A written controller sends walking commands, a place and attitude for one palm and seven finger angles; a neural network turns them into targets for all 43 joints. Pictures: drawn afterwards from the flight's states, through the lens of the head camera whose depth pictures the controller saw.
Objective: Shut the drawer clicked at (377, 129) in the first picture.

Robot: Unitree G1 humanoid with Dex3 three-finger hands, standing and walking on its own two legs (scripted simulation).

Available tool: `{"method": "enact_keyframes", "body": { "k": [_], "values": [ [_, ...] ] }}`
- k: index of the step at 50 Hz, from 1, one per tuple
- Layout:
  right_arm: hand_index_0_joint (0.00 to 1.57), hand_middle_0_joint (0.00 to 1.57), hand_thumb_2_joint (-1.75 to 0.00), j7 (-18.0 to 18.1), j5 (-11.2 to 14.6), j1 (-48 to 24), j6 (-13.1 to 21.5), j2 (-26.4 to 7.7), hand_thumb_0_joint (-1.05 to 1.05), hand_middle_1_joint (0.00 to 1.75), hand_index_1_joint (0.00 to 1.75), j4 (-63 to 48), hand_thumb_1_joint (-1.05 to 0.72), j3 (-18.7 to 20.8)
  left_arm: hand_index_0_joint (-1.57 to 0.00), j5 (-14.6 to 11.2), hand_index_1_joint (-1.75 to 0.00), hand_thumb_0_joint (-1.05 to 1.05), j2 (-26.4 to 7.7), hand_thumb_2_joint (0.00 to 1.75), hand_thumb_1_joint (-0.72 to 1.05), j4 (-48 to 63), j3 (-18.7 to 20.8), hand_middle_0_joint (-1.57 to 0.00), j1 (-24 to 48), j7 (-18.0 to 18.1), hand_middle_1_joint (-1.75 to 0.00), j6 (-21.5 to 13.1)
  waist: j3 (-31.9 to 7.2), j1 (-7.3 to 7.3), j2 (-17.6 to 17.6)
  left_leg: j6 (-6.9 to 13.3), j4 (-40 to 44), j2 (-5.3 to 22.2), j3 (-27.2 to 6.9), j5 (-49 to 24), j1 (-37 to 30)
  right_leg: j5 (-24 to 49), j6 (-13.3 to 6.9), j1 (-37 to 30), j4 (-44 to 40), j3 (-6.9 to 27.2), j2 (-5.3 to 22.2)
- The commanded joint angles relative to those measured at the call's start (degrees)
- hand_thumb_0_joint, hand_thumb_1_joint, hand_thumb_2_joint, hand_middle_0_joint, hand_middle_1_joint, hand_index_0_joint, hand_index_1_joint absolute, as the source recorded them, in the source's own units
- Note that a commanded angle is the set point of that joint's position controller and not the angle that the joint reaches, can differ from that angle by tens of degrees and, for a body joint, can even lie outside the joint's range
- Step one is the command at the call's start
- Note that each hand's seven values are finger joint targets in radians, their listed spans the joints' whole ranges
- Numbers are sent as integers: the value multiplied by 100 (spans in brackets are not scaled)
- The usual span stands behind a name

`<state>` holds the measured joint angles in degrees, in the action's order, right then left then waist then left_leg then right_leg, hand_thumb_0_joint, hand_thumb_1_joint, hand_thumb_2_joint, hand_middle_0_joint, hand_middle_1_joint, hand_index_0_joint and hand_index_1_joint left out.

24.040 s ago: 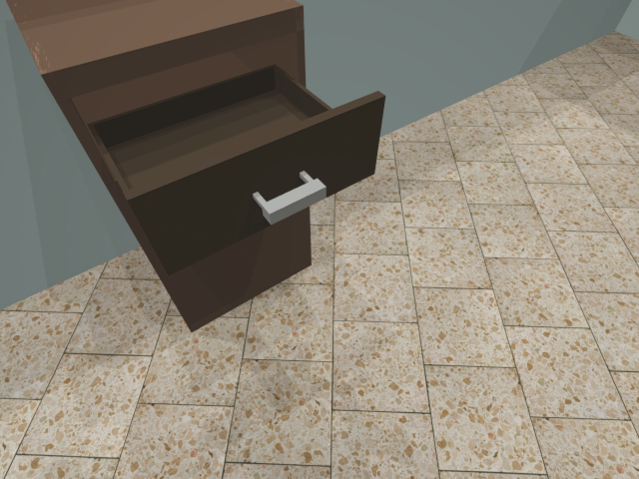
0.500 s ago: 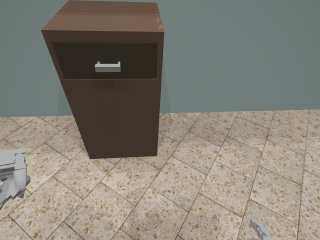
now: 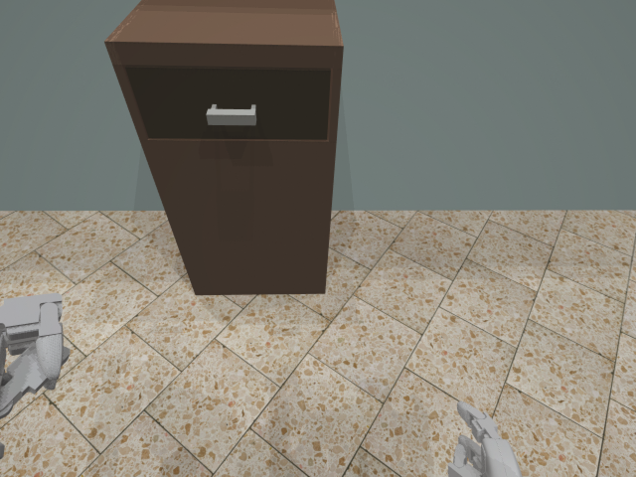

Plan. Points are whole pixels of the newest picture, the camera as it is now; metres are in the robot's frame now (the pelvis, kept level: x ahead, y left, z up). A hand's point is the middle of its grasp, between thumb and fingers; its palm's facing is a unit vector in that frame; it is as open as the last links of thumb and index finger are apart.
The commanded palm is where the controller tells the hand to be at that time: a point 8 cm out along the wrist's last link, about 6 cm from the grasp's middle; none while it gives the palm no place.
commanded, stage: let the arm hang, fingers relaxed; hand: left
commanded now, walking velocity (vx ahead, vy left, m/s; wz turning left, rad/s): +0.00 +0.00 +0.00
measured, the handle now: (233, 112) +0.86 +0.24 +0.01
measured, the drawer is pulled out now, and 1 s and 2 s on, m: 0.00 0.00 0.00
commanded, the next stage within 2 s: look to check the result in 1.20 s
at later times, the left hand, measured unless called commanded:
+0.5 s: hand out of the picture +0.00 +0.20 -0.19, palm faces +0.07 -0.98 -0.18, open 3.6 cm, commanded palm none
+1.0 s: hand out of the picture -0.01 +0.18 -0.18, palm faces +0.05 -0.98 -0.21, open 7.2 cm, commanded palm none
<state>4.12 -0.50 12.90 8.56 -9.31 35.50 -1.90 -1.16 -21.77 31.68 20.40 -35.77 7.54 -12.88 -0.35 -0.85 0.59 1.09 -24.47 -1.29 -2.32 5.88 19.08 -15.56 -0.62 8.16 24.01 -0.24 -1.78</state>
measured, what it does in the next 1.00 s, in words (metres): stands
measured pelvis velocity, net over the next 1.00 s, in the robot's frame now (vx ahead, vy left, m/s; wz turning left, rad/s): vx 0.01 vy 0.00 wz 0.02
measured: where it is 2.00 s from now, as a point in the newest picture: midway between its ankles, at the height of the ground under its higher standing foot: outside the picture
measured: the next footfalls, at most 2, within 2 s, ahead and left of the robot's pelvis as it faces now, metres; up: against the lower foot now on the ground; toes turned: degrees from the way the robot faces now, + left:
none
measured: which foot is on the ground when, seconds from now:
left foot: down 0.00-1.00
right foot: down 0.00-1.00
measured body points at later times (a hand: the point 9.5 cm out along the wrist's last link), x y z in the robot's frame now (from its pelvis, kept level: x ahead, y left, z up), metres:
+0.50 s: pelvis +0.01 +0.00 -0.01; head +0.03 +0.04 +0.44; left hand -0.01 +0.25 -0.17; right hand +0.04 -0.26 -0.14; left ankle +0.09 +0.10 -0.74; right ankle -0.03 -0.11 -0.74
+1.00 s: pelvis +0.01 +0.00 +0.00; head +0.01 +0.00 +0.45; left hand -0.02 +0.23 -0.16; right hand +0.02 -0.23 -0.16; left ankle +0.09 +0.10 -0.74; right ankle -0.03 -0.11 -0.74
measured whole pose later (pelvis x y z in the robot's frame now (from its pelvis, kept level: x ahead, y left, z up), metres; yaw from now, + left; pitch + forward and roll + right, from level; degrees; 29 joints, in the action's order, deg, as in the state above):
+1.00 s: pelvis +0.01 +0.00 +0.00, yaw +1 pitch -2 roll -1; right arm 1.6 -0.8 14.4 -1.1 -9.6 64.6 1.4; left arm 0.8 -9.6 -65.1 0.6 -17.7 1.1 0.3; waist 2.1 -0.2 1.4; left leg 1.4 -25.5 -2.4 -3.1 6.3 16.9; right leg -17.9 -0.8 5.9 26.0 -1.6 -0.8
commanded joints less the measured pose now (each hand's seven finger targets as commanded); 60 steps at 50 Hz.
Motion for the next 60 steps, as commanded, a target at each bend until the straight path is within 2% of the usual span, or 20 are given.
{"method": "enact_keyframes", "body": {
  "k": [1, 3, 4, 5, 6, 7, 9, 11, 13, 15, 17, 19, 22, 24, 28, 35, 37, 45, 51, 60],
  "values": [
    [20, 20, -90, 51, 33, -594, 152, -865, 0, 30, 30, -723, -90, 402, -140, -165, -160, 0, -792, 90, 90, 947, 625, -140, 22, 139, -160, -280, -228, 14, -404, -17, -628, 292, -64, 431, -963, -228, -320, 1123, -1119, 758, 846],
    [20, 20, -90, 80, 67, -642, 147, -892, 0, 30, 30, -718, -90, 408, -140, -181, -160, 0, -738, 90, 90, 916, 535, -140, 266, 132, -160, -243, -305, -10, -121, 15, -322, 396, -118, 3, -1129, 393, -148, 922, -755, 491, 648],
    [20, 20, -90, 100, 73, -636, 146, -898, 0, 30, 30, -727, -90, 395, -140, -171, -160, 0, -777, 90, 90, 819, 556, -140, 233, 128, -160, -237, -271, 6, 82, 43, -132, 462, -171, -93, -1245, 368, -60, 954, -648, 398, 519],
    [20, 20, -90, -417, 64, -695, 287, -2110, 0, 30, 30, 709, -90, 764, -140, 421, -160, 0, -232, 90, 90, -3732, -1406, -140, 849, -685, -160, 672, -226, -160, 374, 175, -1111, 665, -631, -2038, -609, 1560, -135, 1217, 785, 49, 719],
    [20, 20, -90, -424, 150, -373, -120, -1753, 0, 30, 30, 580, -90, 754, -136, 337, -156, 0, -118, 90, 90, -3782, -1253, -136, 803, -738, -156, 1090, -574, -39, 241, 189, -964, 686, -549, -2323, -769, 1102, -40, 980, 831, 144, 599],
    [20, 20, -90, -407, 99, -364, -280, -1617, 0, 30, 30, 536, -90, 650, -132, 315, -151, 0, 66, 90, 90, -3953, -1343, -132, 878, -728, -151, 1196, -586, 42, 46, 332, -822, 880, -835, -1773, -458, 199, -54, 1001, 985, 67, 474],
    [20, 20, -90, -370, -7, -396, -441, -1543, 0, 30, 30, 484, -90, 517, -124, 331, -143, 0, 52, 90, 90, -4579, -1409, -124, 1064, -710, -143, 1256, -554, 146, -683, 507, -546, 917, -1199, -1451, -115, -34, -83, 620, 961, 94, 372],
    [20, 20, -90, -368, -48, -515, -546, -1553, 0, 30, 30, 609, -90, 514, -116, 335, -134, 0, -128, 90, 90, -5363, -1434, -116, 1437, -714, -134, 1275, -330, 161, -1069, 383, -526, 641, -1010, -735, 66, 31, -219, 492, 466, 310, 545],
    [20, 20, -90, -373, -70, -566, -690, -1468, 0, 30, 30, 803, -90, 503, -108, 319, -125, 0, -301, 90, 90, -6149, -1504, -108, 1856, -710, -125, 1280, 11, 84, -1029, 193, -808, 290, -637, -173, -93, 1, -489, 856, -104, 704, 941],
    [20, 20, -90, -370, -103, -468, -815, -1354, 0, 30, 30, 1092, -90, 468, -100, 277, -117, 0, -334, 90, 90, -6834, -1619, -100, 2185, -683, -117, 1300, 216, -35, -335, 98, -972, 207, -403, 73, -469, -237, -666, 1196, -339, 821, 1123],
    [20, 20, -90, -357, -102, -301, -849, -1261, 0, 30, 30, 1357, -90, 424, -92, 239, -108, 0, -219, 90, 90, -7445, -1716, -92, 2186, -681, -108, 1307, 207, -61, 409, 131, -514, 369, -663, 11, -646, -532, -536, 1148, -191, 597, 833],
    [20, 20, -90, -312, -91, -262, -839, -1282, 0, 30, 30, 1550, -90, 381, -84, 204, -99, 0, -92, 90, 90, -8007, -1755, -84, 1864, -677, -99, 1333, 143, 94, 916, 253, 132, 567, -1120, 203, -368, -526, -321, 570, -31, 384, 534],
    [20, 20, -90, -237, -99, -168, -850, -1159, 0, 30, 30, 1802, -90, 385, -72, 211, -86, 0, 200, 90, 90, -8674, -1725, -72, 1441, -672, -86, 1348, 91, 204, 1255, 306, 589, 616, -1283, 914, -268, -503, -307, 204, -104, 261, 468],
    [20, 20, -90, -216, -68, 13, -867, -1165, 0, 30, 30, 1963, -90, 410, -64, 198, -78, 0, 210, 90, 90, -8951, -1774, -64, 1356, -678, -78, 1330, 17, 182, 846, 298, 641, 645, -1276, 1005, -414, -473, -315, 153, -255, 245, 488],
    [20, 20, -90, -202, -21, 271, -880, -1103, 0, 30, 30, 2276, -90, 431, -48, 177, -60, 0, 263, 90, 90, -9314, -1855, -48, 1303, -661, -60, 1284, 44, 108, 246, 248, 450, 601, -1014, 512, -802, -325, -325, 317, -500, 235, 574],
    [20, 20, -90, -201, -28, 434, -948, -937, 0, 30, 30, 2588, -90, 435, -20, 168, -30, 0, 367, 90, 90, -9620, -1913, -20, 1226, -612, -30, 1309, 531, 49, 24, 200, 548, 546, -908, 933, -723, -791, -336, 683, -612, 255, 576],
    [20, 20, -90, -203, -30, 443, -956, -905, 0, 30, 30, 2620, -90, 445, -20, 171, -30, 0, 380, 90, 90, -9649, -1909, -20, 1185, -601, -30, 1311, 615, 53, -141, 199, 562, 522, -888, 1017, -675, -878, -348, 740, -642, 281, 581],
    [20, 20, -90, -222, -46, 464, -944, -723, 0, 30, 30, 2747, -90, 436, -20, 175, -30, 0, 442, 90, 90, -9609, -1878, -20, 1320, -570, -30, 1283, 757, 23, -157, 164, 373, 464, -707, 650, -700, -917, -360, 900, -702, 339, 649],
    [20, 20, -90, -212, -56, 405, -902, -667, 0, 30, 30, 2760, -90, 413, -20, 166, -30, 0, 498, 90, 90, -9582, -1854, -20, 1405, -568, -30, 1262, 723, 56, 66, 150, 330, 469, -659, 324, -686, -596, -338, 738, -663, 332, 658],
    [20, 20, -90, -190, -52, 373, -860, -708, 0, 30, 30, 2747, -90, 402, -20, 155, -30, 0, 498, 90, 90, -9518, -1824, -20, 1574, -559, -30, 1235, 491, 63, 21, 137, 197, 514, -603, -208, -787, -41, -304, 414, -649, 327, 673]
  ]
}}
